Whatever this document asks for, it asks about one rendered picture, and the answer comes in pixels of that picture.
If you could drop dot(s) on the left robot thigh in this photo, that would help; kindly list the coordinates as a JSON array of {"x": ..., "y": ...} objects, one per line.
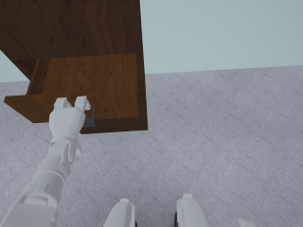
[{"x": 122, "y": 215}]

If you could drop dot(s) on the robot right shin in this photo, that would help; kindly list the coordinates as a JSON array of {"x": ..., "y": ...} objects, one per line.
[{"x": 187, "y": 195}]

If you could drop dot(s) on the handle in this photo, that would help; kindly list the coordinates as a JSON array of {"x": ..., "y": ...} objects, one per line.
[
  {"x": 90, "y": 122},
  {"x": 63, "y": 48}
]

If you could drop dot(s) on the robot left upper arm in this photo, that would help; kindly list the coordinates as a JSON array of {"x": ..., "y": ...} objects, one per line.
[{"x": 33, "y": 215}]

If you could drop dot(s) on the left robot hand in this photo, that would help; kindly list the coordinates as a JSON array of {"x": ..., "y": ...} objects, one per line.
[{"x": 66, "y": 120}]

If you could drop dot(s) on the cabinet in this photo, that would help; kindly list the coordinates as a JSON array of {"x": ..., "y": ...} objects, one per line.
[{"x": 106, "y": 27}]

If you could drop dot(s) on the robot left forearm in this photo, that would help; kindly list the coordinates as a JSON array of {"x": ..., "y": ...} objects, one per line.
[{"x": 46, "y": 185}]

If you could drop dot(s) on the drawer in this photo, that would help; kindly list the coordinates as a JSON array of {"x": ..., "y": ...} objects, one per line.
[{"x": 109, "y": 82}]

